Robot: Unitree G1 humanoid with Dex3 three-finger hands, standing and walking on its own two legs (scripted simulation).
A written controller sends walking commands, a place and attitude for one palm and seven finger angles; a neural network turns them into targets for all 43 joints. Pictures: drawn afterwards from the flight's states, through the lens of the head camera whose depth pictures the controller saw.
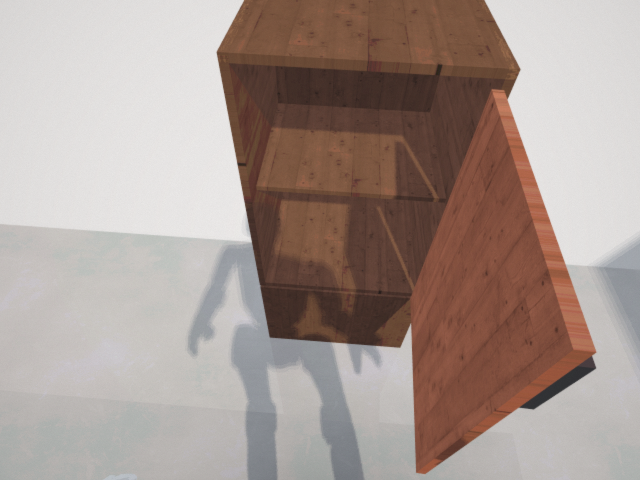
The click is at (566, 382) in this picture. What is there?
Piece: cupboard door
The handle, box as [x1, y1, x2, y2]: [519, 356, 595, 408]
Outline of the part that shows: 592,357 589,357 519,407 536,407 594,369 595,366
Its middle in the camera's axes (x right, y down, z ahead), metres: +0.25 +0.17 +0.46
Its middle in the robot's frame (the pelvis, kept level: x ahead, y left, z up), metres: +0.25 -0.23 +0.01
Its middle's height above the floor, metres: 0.78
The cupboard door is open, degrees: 87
